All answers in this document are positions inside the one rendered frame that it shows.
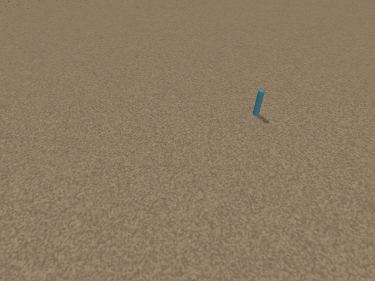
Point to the can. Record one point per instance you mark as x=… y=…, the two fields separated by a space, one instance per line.
x=258 y=102

